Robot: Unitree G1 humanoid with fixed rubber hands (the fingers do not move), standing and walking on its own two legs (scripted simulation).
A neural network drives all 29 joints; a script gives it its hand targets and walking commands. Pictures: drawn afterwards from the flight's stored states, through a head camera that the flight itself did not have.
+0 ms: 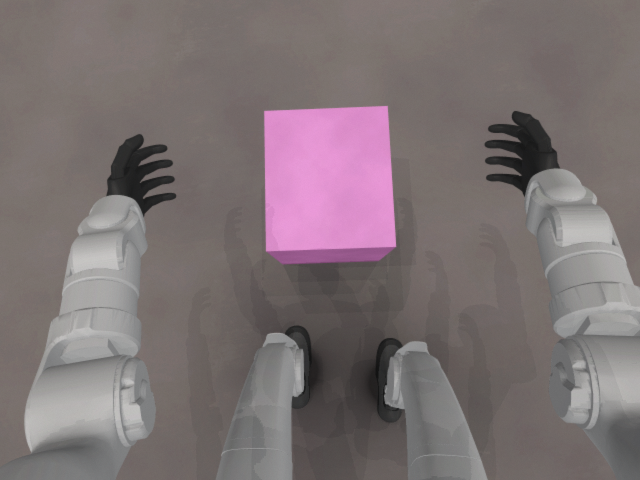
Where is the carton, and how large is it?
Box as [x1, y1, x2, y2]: [264, 106, 395, 263]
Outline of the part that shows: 387,106 264,111 266,251 280,262 310,263 378,260 395,246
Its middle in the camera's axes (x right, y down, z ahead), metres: +0.02 -0.12 +0.94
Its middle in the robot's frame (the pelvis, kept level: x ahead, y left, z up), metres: +0.55 +0.04 -0.55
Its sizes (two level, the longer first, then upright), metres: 0.300 0.261 0.283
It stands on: the floor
